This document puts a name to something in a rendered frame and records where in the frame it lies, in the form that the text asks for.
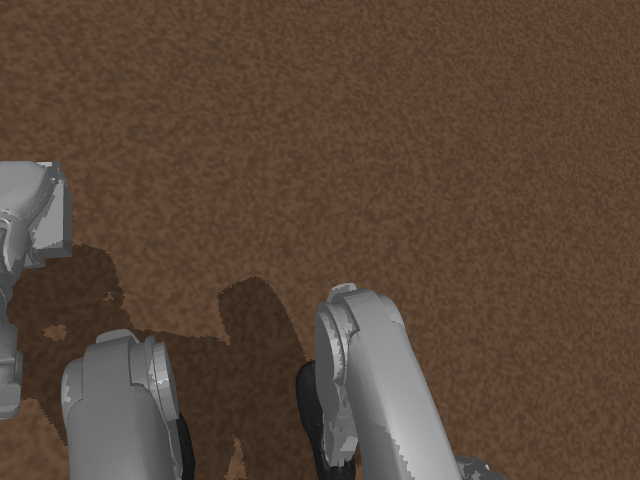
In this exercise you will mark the right robot foot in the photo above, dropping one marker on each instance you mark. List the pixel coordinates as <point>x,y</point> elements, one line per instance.
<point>311,415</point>

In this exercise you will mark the left robot arm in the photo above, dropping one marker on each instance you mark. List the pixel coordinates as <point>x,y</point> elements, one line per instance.
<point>14,240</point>

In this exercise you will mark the right robot hand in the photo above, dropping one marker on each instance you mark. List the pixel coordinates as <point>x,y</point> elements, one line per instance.
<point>475,469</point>

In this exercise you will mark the left robot hand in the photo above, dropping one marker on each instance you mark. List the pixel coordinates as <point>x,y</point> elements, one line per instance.
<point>25,189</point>

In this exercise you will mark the left robot foot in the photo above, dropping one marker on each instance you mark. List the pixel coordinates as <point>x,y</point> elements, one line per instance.
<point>187,453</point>

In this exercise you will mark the small box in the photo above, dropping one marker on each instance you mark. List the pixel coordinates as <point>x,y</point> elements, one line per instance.
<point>51,230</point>

